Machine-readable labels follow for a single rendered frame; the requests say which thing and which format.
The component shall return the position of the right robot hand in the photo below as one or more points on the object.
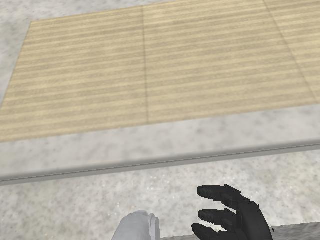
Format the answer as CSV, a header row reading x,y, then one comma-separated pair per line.
x,y
248,223

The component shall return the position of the robot left thigh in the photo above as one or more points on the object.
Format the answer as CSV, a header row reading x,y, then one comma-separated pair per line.
x,y
138,226

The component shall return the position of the robot left shin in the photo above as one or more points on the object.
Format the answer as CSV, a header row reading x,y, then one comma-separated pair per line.
x,y
139,211

